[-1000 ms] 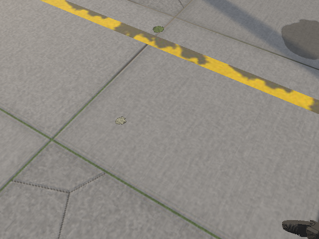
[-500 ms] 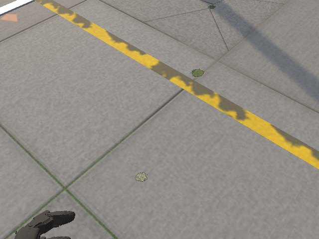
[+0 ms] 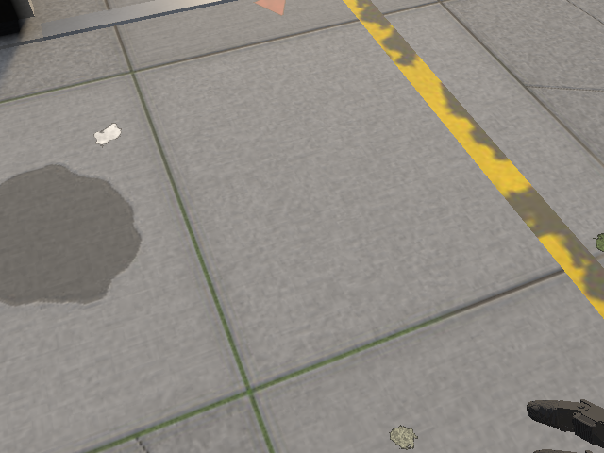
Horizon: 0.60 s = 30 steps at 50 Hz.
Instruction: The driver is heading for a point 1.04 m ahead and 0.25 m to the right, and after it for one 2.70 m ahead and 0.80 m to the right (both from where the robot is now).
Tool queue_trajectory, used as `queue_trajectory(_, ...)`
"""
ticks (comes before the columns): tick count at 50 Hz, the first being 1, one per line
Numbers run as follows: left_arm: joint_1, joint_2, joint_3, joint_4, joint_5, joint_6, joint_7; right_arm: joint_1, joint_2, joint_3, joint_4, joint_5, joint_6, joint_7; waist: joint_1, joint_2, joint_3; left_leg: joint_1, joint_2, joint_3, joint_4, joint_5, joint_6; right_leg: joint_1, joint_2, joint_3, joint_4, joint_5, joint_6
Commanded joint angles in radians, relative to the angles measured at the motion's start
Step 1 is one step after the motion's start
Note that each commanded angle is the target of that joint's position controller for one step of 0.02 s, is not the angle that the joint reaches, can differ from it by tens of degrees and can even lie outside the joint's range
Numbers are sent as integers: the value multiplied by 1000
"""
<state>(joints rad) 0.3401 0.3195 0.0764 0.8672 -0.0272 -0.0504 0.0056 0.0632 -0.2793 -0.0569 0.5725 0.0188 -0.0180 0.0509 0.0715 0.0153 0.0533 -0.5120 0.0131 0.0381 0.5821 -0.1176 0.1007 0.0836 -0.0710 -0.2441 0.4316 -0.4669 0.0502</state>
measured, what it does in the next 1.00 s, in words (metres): walks ahead, turning right: right foot, then left foot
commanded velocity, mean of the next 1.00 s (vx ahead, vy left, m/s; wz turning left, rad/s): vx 0.50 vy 0.00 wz -0.31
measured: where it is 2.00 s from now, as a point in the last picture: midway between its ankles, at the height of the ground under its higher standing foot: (456, 231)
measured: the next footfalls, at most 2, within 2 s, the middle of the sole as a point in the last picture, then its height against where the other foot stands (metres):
right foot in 0.54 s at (394, 443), level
left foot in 1.00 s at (338, 305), level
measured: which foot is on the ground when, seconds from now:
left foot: down 0.00-0.56, up 0.58-0.98, down 1.00-1.00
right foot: down 0.00-0.00, up 0.02-0.52, down 0.54-1.00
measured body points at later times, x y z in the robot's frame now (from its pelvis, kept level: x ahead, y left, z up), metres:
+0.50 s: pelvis +0.28 -0.01 +0.01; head +0.31 -0.01 +0.46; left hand +0.50 +0.20 -0.09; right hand +0.30 -0.30 -0.11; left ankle +0.13 +0.09 -0.72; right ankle +0.44 -0.14 -0.70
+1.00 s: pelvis +0.59 -0.06 +0.01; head +0.61 -0.07 +0.46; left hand +0.75 +0.20 -0.10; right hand +0.70 -0.37 -0.06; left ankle +0.75 +0.01 -0.72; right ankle +0.43 -0.13 -0.72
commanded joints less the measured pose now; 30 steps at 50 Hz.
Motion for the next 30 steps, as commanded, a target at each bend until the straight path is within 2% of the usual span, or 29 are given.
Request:
queue_trajectory(1,74,16,-27,-116,49,-27,-9,363,-327,-108,36,6,-2,-34,-128,254,-319,939,272,-573,-81,-76,254,-717,20,68,787,4,-42)
queue_trajectory(2,13,83,-20,-102,17,-59,-21,404,-249,-84,15,4,-15,-30,-192,160,-481,965,359,-846,-242,-209,313,-801,67,293,935,-130,-44)
queue_trajectory(3,-106,145,0,-137,-27,-71,-27,361,-204,-67,29,-9,-29,-23,-210,101,-323,864,321,-683,-266,-153,251,-881,21,311,946,-49,-59)
queue_trajectory(4,-146,126,-9,-153,-23,-79,-22,297,-184,-59,33,-6,-37,-23,-171,57,-221,716,280,-554,-270,-70,214,-870,-23,303,870,38,-70)
queue_trajectory(5,-148,121,-8,-138,-3,-76,-17,227,-144,-46,32,-10,-40,-24,-132,25,-156,583,250,-445,-282,42,186,-822,-60,297,799,94,-65)
queue_trajectory(6,-116,124,-3,-122,3,-63,-18,186,-112,-33,26,-22,-46,-26,-95,41,-132,486,224,-372,-311,124,174,-747,-85,307,759,136,-61)
queue_trajectory(7,-84,113,-3,-107,2,-48,-20,170,-104,-30,28,-28,-52,-27,-73,50,-125,429,216,-336,-343,141,171,-698,-92,309,740,163,-55)
queue_trajectory(9,-57,77,-9,-89,4,-21,-20,167,-113,-33,52,-26,-71,-28,-54,36,-98,362,213,-255,-399,186,173,-681,-95,303,695,208,-34)
queue_trajectory(11,-105,59,-13,-101,7,-6,-14,180,-128,-38,81,-33,-83,-34,-63,25,-50,343,206,-180,-438,195,161,-736,-92,318,620,302,-16)
queue_trajectory(15,-192,42,-16,-120,5,-14,-25,188,-129,-34,113,-37,-88,-46,-97,30,-7,361,163,-27,-463,177,98,-741,-47,318,380,558,-19)
queue_trajectory(17,-253,23,-24,-140,6,-19,-35,209,-141,-36,133,-32,-88,-50,-126,25,14,386,173,10,-478,167,82,-726,-31,286,282,626,-29)
queue_trajectory(20,-321,14,-30,-176,6,-22,-54,257,-151,-42,173,-23,-74,-53,-156,12,40,511,213,39,-448,212,73,-776,-18,269,195,601,-56)
queue_trajectory(22,-348,16,-31,-203,9,-23,-69,271,-159,-46,190,-16,-57,-57,-159,16,41,605,241,50,-394,312,64,-813,-3,245,166,510,-81)
queue_trajectory(24,-327,36,-22,-222,10,-21,-80,252,-182,-53,190,-11,-39,-68,-127,47,5,657,250,75,-291,597,39,-758,39,193,156,395,-116)
queue_trajectory(25,-283,57,-11,-221,11,-17,-80,243,-198,-57,186,-11,-30,-76,-99,74,-40,670,247,90,-206,786,24,-684,76,159,169,336,-136)
queue_trajectory(26,-182,92,9,-204,11,-12,-77,232,-206,-58,181,-12,-20,-83,-40,85,-104,651,233,110,-60,909,5,-551,116,137,167,309,-161)
queue_trajectory(27,-27,146,39,-172,9,-9,-65,220,-199,-52,175,-10,-17,-91,47,56,-185,535,193,137,162,856,-32,-305,138,162,109,371,-203)
queue_trajectory(28,104,260,75,-159,11,0,-44,290,-133,-28,138,-30,-34,-90,55,-121,-317,172,102,144,535,440,-91,88,-84,530,118,371,-333)
queue_trajectory(29,71,251,64,-177,-5,-5,-43,318,-56,4,126,-43,-69,-68,0,-242,-436,-142,-106,-29,817,-437,-135,318,-261,1038,-47,247,-486)
queue_trajectory(30,79,184,43,-181,3,-7,-43,220,-139,-16,108,-4,-104,-46,60,-154,-414,-256,-40,-173,859,-416,-105,316,-246,998,-109,160,-441)
Keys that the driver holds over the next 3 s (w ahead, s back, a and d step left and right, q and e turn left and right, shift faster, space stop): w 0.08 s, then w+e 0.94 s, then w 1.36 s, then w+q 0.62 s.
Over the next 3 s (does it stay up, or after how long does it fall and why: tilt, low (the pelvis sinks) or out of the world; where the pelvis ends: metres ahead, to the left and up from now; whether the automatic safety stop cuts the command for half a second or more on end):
stays up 1.51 -0.59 0.01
